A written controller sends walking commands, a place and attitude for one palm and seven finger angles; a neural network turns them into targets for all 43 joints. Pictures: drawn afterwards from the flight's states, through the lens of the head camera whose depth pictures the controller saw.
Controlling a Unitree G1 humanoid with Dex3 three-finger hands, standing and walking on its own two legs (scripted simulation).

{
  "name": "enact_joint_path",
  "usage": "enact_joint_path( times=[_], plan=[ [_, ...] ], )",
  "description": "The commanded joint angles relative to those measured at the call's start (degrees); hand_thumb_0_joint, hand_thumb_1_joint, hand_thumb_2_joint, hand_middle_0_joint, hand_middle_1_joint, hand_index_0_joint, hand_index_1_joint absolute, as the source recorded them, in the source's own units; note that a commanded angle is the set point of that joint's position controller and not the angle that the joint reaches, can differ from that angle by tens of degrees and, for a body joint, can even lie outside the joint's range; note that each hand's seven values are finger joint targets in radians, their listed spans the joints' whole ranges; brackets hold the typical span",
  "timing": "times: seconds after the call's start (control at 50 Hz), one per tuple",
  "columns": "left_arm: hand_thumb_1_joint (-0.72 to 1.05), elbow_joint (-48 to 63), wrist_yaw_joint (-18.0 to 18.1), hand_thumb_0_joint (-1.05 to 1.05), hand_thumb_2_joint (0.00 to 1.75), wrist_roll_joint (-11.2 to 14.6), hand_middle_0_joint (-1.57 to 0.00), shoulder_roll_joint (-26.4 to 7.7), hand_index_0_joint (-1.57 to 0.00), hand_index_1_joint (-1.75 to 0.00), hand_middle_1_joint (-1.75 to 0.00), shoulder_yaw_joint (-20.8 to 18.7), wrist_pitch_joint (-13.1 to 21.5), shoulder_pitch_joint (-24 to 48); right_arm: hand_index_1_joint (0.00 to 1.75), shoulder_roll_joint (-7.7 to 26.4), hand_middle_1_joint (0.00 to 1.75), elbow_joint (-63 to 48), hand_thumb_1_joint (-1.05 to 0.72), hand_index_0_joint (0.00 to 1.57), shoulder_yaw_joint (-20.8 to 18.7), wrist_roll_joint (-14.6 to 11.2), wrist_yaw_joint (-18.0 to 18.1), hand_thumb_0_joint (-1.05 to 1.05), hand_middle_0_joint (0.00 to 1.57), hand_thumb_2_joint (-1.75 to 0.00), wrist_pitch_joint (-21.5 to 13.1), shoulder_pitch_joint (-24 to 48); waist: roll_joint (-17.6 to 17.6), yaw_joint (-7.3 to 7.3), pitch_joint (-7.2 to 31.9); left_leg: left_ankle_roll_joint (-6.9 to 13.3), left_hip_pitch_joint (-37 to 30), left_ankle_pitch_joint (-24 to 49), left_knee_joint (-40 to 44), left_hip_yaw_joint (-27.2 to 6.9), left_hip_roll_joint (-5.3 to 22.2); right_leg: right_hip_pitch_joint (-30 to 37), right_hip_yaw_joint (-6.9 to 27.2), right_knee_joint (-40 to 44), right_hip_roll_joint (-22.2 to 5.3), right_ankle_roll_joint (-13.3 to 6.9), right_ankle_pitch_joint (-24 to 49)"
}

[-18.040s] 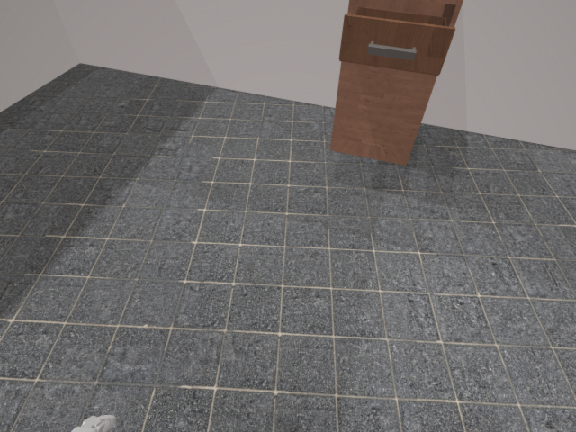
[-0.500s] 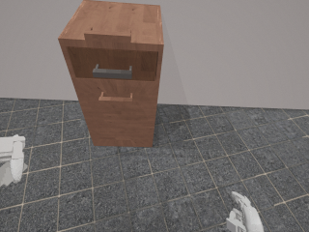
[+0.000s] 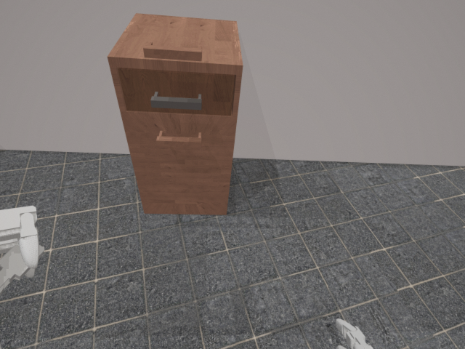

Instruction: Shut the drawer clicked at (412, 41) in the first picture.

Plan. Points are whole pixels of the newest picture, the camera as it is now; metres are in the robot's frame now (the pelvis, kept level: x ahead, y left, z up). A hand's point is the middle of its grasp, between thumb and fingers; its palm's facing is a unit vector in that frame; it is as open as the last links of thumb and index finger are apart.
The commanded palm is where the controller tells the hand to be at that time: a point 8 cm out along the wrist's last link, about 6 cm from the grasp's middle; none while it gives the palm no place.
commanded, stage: stop stepping back and stand still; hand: left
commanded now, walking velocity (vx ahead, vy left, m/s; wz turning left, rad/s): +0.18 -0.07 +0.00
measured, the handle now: (177, 99) +0.90 +0.20 -0.05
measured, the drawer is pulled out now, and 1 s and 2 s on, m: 0.00 0.00 0.00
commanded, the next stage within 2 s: let the arm hang, fingers relaxed in 0.46 s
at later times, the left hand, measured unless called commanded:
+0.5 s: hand (25, 282) +0.16 +0.24 +0.17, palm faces +0.40 -0.80 -0.44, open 3.3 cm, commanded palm +0.10 +0.28 +0.18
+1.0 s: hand out of the picture -0.06 +0.19 -0.17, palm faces +0.09 -0.97 -0.22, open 3.9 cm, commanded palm none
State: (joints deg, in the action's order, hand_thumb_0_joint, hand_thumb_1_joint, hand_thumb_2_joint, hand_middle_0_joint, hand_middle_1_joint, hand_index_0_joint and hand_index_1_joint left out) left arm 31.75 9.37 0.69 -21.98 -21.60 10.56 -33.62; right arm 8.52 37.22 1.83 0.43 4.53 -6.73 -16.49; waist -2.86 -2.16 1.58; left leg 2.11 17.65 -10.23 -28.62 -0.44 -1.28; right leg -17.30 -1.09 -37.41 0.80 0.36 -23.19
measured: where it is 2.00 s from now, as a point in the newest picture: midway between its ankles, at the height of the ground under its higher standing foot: outside the picture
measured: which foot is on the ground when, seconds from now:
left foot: down 0.00-1.00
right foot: down 0.00-1.00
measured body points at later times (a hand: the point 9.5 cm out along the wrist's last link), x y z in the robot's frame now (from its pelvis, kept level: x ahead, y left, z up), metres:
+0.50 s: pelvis -0.02 +0.00 -0.01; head -0.04 +0.01 +0.44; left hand +0.13 +0.28 +0.19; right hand +0.14 -0.22 -0.09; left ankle +0.02 +0.12 -0.73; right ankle +0.01 -0.10 -0.74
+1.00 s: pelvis -0.03 +0.00 +0.00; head -0.01 +0.01 +0.45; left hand -0.06 +0.25 -0.16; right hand -0.02 -0.23 -0.15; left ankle +0.01 +0.12 -0.74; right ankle +0.01 -0.10 -0.74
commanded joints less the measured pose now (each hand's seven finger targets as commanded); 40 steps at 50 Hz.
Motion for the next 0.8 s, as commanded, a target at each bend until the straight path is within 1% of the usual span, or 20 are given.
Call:
enact_joint_path(
  times=[0.0,0.02,0.06,0.08,0.12,0.18,0.2,0.24,0.26,0.3,0.38,0.44,0.48,0.52,0.54,0.56,0.62,0.66,0.7,0.78],
  plan=[
    [0.9,14.7,0.3,0.0,0.9,0.0,-1.4,-8.8,-1.4,-1.6,-1.6,-4.8,4.1,-4.0,0.3,9.9,0.3,-10.5,-0.9,0.2,-3.5,0.6,-0.6,0.0,0.2,-0.9,-2.8,9.5,10.7,1.86,-0.1,1.2,12.4,-26.6,13.4,-8.7,8.3,13.7,-1.4,12.3,0.7,-2.3,-2.4],
    [0.9,14.0,0.3,0.0,0.9,0.2,-1.4,-9.2,-1.4,-1.6,-1.6,-5.4,4.0,-3.7,0.3,9.9,0.3,-10.5,-0.9,0.2,-3.9,0.9,-0.4,0.0,0.2,-0.9,-1.9,9.3,7.2,1.47,-0.6,0.0,13.1,-24.1,6.3,-5.5,5.3,12.5,3.0,15.9,-2.0,-4.4,-5.0],
    [0.9,13.1,0.5,0.0,0.9,1.1,-1.4,-10.2,-1.4,-1.6,-1.6,-6.4,3.5,-1.5,0.3,9.0,0.3,-10.0,-0.9,0.2,-4.6,0.4,-0.5,0.0,0.2,-0.9,-0.4,8.6,-8.6,1.74,-0.8,-1.7,15.0,-14.1,-19.8,0.5,0.8,4.8,25.7,28.1,-16.9,-11.6,-21.0],
    [0.9,14.1,0.8,0.0,0.9,1.4,-1.4,-10.3,-1.4,-1.6,-1.6,-6.8,3.9,1.3,0.3,9.4,0.3,-9.5,-0.9,0.2,-4.9,0.2,-0.4,0.0,0.2,-0.9,-0.5,8.1,-9.1,1.38,-1.3,-1.7,16.0,-11.3,-27.2,0.1,1.7,4.1,26.8,28.2,-19.5,-13.8,-15.1],
    [0.9,10.5,1.0,0.0,0.9,1.3,-1.4,-9.2,-1.4,-1.6,-1.6,-6.4,4.2,0.9,0.3,8.5,0.3,-8.7,-0.9,0.2,-4.1,0.4,-0.3,0.0,0.2,-0.9,-1.0,6.8,-2.2,0.24,-0.4,-1.2,8.5,-12.8,-21.2,-0.9,4.6,-2.2,17.2,24.7,-17.5,-11.6,-12.0],
    [0.9,10.6,1.1,0.0,0.9,0.9,-1.4,-7.7,-1.4,-1.6,-1.6,-4.0,4.1,2.1,0.3,9.1,0.3,-8.8,-0.9,0.2,-3.7,0.2,1.0,0.0,0.2,-0.9,-1.3,8.1,0.0,0.21,-2.0,0.0,-5.8,-11.1,-3.1,3.5,3.4,-10.0,7.4,18.3,-10.9,-7.4,-16.7],
    [0.9,11.7,1.0,0.0,0.9,1.0,-1.4,-7.7,-1.4,-1.6,-1.6,-3.8,4.5,3.0,0.3,10.0,0.3,-9.3,-0.9,0.2,-3.8,0.2,1.4,0.0,0.2,-0.9,-1.9,8.4,5.7,0.38,-3.2,1.6,-6.2,-16.2,3.7,-2.0,5.8,-10.5,5.5,12.3,-7.6,-5.4,-14.2],
    [0.9,16.6,1.2,0.0,0.9,0.7,-1.4,-7.8,-1.4,-1.6,-1.6,-3.8,5.4,4.7,0.3,11.1,0.3,-11.0,-0.9,0.2,-3.9,-0.3,1.5,0.0,0.2,-0.9,-2.6,8.2,17.6,0.52,-0.5,7.2,-6.4,-16.8,13.1,-22.8,17.5,-9.5,-2.0,-6.6,0.4,-0.6,-2.2],
    [0.9,15.8,0.8,0.0,0.9,0.5,-1.4,-9.8,-1.4,-1.6,-1.6,-5.8,5.6,5.1,0.3,9.7,0.3,-9.7,-0.9,0.2,-3.6,0.1,1.0,0.0,0.2,-0.9,-3.2,8.4,16.9,0.59,-0.5,7.9,-2.1,-24.0,18.5,-25.8,19.1,-8.9,0.6,-13.2,-0.2,-0.3,-6.7],
    [0.9,14.8,0.6,0.0,0.9,0.0,-1.4,-9.0,-1.4,-1.6,-1.6,-5.6,4.9,2.5,0.3,8.8,0.3,-9.7,-0.9,0.2,-3.5,0.1,0.1,0.0,0.2,-0.9,-3.8,8.3,14.7,1.31,-2.6,7.6,2.6,-24.5,18.1,-20.9,17.6,-5.2,1.3,-10.9,-1.5,-0.8,-4.9],
    [0.9,13.7,0.4,0.0,0.9,-0.2,-1.4,-8.1,-1.4,-1.6,-1.6,-4.7,4.3,-1.1,0.3,9.7,0.3,-10.3,-0.9,0.2,-3.6,0.1,-0.6,0.0,0.2,-0.9,-3.0,8.7,8.3,1.74,-2.5,1.5,10.6,-19.3,7.7,-5.0,8.9,10.6,0.6,12.7,-1.4,-1.6,2.2],
    [0.9,12.5,0.4,0.0,0.9,0.8,-1.4,-9.1,-1.4,-1.6,-1.6,-5.4,3.7,2.1,0.3,9.6,0.3,-9.8,-0.9,0.2,-4.6,0.2,-0.7,0.0,0.2,-0.9,-1.8,8.9,-5.3,1.37,-3.9,-1.9,5.1,-12.2,-15.3,1.0,2.0,-4.8,22.8,27.9,-14.9,-8.8,-17.6],
    [0.9,11.0,0.7,0.0,0.9,1.0,-1.4,-8.2,-1.4,-1.6,-1.6,-5.0,3.6,1.1,0.3,8.8,0.3,-9.0,-0.9,0.2,-4.1,0.0,-0.7,0.0,0.2,-0.9,-1.4,7.7,-3.2,0.74,-2.2,-1.5,2.4,-8.1,-13.9,0.2,3.3,-3.2,18.3,24.7,-15.3,-9.3,-7.0],
    [0.9,11.0,0.8,0.0,0.9,1.2,-1.4,-8.3,-1.4,-1.6,-1.6,-5.3,4.0,0.0,0.3,8.7,0.3,-9.0,-0.9,0.2,-3.6,-0.1,-0.3,0.0,0.2,-0.9,-1.5,8.2,-1.1,0.98,-0.6,-0.7,-3.4,-5.4,-1.7,-0.2,3.7,-1.6,10.9,19.4,-11.1,-6.0,0.5],
    [0.9,-36.9,-7.9,0.0,0.9,-3.3,-1.4,1.4,-1.4,-1.6,-1.6,17.6,-3.4,7.6,0.3,15.1,0.3,5.5,-0.9,0.2,-7.0,0.5,-5.9,0.0,0.2,-0.9,-4.8,6.7,3.6,-2.41,0.4,0.0,-7.1,11.4,-7.9,-4.5,8.3,-10.0,0.7,3.8,-10.2,-3.9,16.4],
    [0.9,-36.8,-8.8,0.0,0.9,-3.2,-1.36,3.5,-1.36,-1.56,-1.56,14.9,-8.8,5.9,0.3,14.6,0.3,3.6,-0.9,0.2,-6.9,0.1,-5.7,0.0,0.2,-0.9,0.0,3.6,5.2,-0.17,1.0,1.8,-1.8,16.3,-2.8,-9.3,10.4,-5.9,0.7,0.4,-6.1,-1.5,16.5],
    [0.9,-44.0,-8.9,0.0,0.9,-2.7,-1.24,4.9,-1.24,-1.43,-1.43,15.9,-10.7,11.2,0.3,12.8,0.3,2.0,-0.9,0.2,-4.6,1.1,-4.4,0.0,0.2,-0.9,2.8,6.0,0.4,2.07,2.1,6.3,7.2,17.7,1.7,-15.7,12.9,2.3,0.4,-2.8,-3.0,-0.7,9.5],
    [0.9,-52.3,-8.8,0.0,0.9,-2.7,-1.16,3.5,-1.16,-1.34,-1.34,16.3,-10.3,12.3,0.3,12.4,0.3,3.2,-0.9,0.2,-4.3,1.3,-4.1,0.0,0.2,-0.9,3.5,7.1,-3.4,3.64,4.5,3.8,5.8,18.0,-0.3,-10.4,8.8,8.6,2.6,4.0,-4.7,-1.5,18.9],
    [0.9,-61.7,-8.7,0.0,0.9,-2.5,-1.08,1.8,-1.08,-1.25,-1.25,17.1,-10.3,15.1,0.3,10.5,0.3,5.8,-0.9,0.2,-4.1,0.9,-3.9,0.0,0.2,-0.9,5.1,6.2,-6.3,2.37,2.9,0.2,0.6,4.7,-3.5,-3.2,3.2,5.2,7.0,11.2,-9.9,-4.4,23.3],
    [0.9,-74.9,-8.5,0.0,0.9,-1.7,-0.92,2.3,-0.92,-1.08,-1.08,19.0,-10.5,19.8,0.3,7.7,0.3,11.9,-0.9,0.2,-3.0,1.1,-3.9,0.0,0.2,-0.9,7.0,3.8,6.9,0.95,-2.8,0.0,-2.6,-1.0,2.4,-4.3,4.1,-1.0,6.2,16.3,-7.6,-4.6,4.7]
  ],
)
